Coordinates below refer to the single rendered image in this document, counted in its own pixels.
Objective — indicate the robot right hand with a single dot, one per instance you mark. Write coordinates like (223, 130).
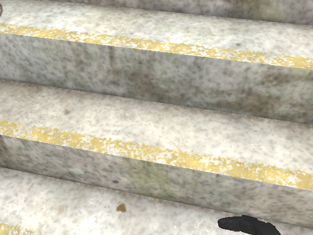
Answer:
(247, 224)

